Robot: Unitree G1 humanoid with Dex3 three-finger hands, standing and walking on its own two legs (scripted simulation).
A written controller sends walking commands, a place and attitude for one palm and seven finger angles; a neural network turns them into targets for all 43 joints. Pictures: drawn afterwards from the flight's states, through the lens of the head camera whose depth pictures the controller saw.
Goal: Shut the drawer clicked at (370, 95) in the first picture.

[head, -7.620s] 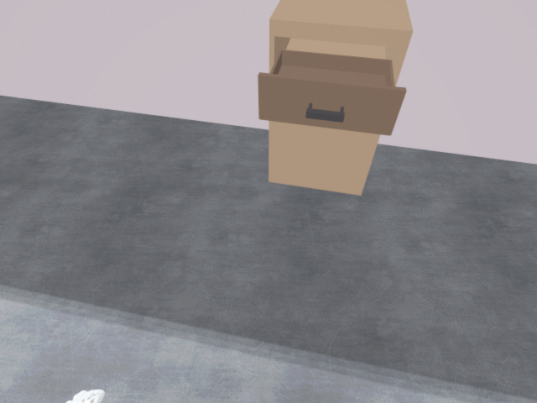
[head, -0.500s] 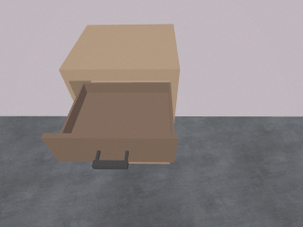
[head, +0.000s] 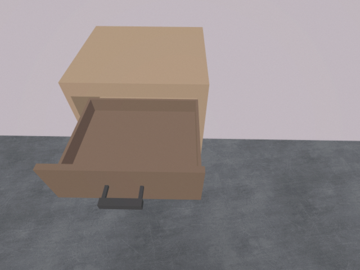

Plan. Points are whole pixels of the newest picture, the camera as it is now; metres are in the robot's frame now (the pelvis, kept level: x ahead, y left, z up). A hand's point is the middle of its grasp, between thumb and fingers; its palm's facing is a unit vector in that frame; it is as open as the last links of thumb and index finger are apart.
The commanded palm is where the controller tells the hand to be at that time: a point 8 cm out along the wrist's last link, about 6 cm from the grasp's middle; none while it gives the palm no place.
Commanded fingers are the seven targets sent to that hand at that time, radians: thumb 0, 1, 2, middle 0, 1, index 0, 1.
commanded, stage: come to a stop and stand still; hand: left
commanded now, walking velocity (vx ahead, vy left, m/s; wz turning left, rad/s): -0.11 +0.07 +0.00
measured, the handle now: (122, 196) +0.32 +0.18 -0.09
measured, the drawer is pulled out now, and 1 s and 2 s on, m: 0.30 0.30 0.30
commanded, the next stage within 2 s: look again from close up in 0.82 s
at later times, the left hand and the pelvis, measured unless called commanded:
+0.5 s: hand out of the picture +0.00 +0.17 -0.16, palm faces +0.02 -0.97 -0.23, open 7.4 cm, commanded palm none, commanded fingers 0.00 0.90 0.90 -0.20 -0.30 -0.20 -0.30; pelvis -0.03 -0.01 +0.01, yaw +0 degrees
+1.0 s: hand out of the picture -0.06 +0.17 -0.17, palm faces +0.01 -0.98 -0.18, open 7.4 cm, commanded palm none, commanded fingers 0.00 0.90 0.90 -0.20 -0.30 -0.20 -0.30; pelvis -0.05 +0.01 +0.00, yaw +1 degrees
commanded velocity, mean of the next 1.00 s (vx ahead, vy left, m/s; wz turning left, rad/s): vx -0.02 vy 0.02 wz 0.00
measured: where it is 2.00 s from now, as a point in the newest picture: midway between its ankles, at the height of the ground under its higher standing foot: outside the picture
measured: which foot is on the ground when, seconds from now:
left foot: down 0.00-1.00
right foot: down 0.00-1.00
